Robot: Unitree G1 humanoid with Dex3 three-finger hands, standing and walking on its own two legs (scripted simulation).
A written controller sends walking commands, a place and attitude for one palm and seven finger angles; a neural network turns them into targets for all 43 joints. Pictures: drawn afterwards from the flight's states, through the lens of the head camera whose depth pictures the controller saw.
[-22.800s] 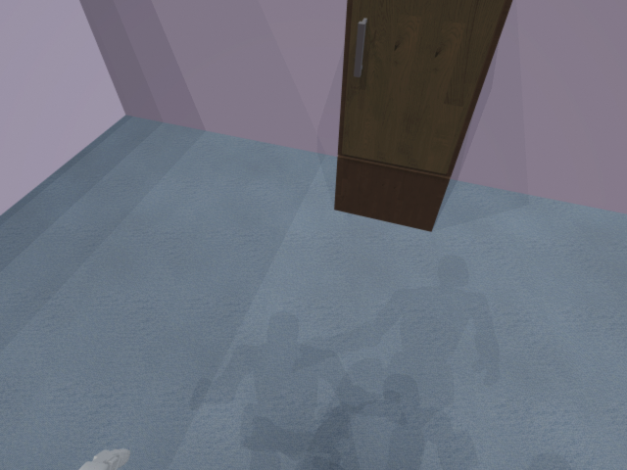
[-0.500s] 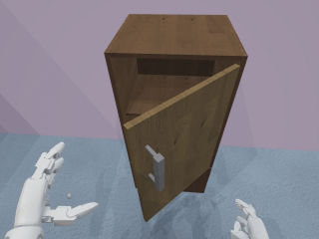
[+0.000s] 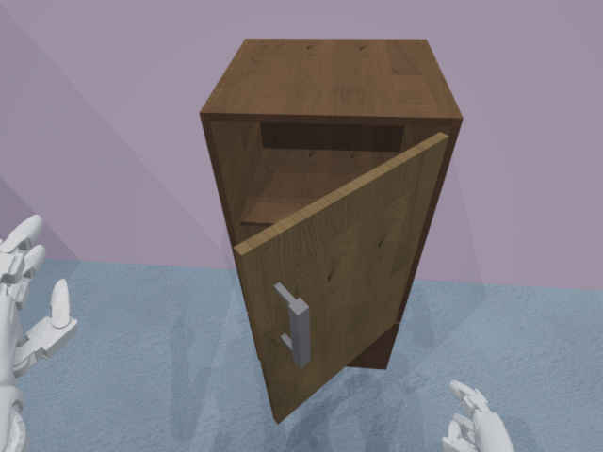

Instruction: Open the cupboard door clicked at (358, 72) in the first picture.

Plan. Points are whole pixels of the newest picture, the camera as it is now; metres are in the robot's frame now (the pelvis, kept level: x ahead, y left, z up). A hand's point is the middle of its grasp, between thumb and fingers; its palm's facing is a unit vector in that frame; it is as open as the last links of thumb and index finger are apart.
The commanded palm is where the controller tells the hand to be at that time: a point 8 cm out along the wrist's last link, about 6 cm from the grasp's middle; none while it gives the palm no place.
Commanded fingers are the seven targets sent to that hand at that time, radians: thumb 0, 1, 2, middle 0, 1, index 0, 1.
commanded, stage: draw the hand back to the body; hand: left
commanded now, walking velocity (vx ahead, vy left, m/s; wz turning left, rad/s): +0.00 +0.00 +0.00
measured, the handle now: (292, 326) +0.30 +0.06 -0.01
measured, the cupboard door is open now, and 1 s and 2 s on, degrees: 44 44 44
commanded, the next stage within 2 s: step back with the hand held close in 0.26 s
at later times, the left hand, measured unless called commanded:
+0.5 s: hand (79, 319) +0.19 +0.25 +0.16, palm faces +0.44 -0.79 -0.43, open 7.4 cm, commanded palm +0.14 +0.28 +0.17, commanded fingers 0.00 0.90 0.90 -0.20 -0.30 -0.20 -0.30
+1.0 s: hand (29, 368) +0.14 +0.28 +0.15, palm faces +0.37 -0.78 -0.51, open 7.4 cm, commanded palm +0.08 +0.32 +0.17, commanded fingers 0.00 0.90 0.90 -0.20 -0.30 -0.20 -0.30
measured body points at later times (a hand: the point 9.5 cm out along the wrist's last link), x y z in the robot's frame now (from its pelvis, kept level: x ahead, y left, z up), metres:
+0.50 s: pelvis -0.01 -0.01 +0.00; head -0.02 -0.03 +0.45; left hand +0.16 +0.29 +0.19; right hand +0.18 -0.24 -0.08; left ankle +0.01 +0.08 -0.74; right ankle -0.03 -0.11 -0.74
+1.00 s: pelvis -0.07 +0.02 -0.01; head -0.05 +0.03 +0.44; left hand +0.12 +0.32 +0.18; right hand +0.10 -0.23 -0.08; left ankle +0.01 +0.08 -0.74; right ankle -0.03 -0.11 -0.74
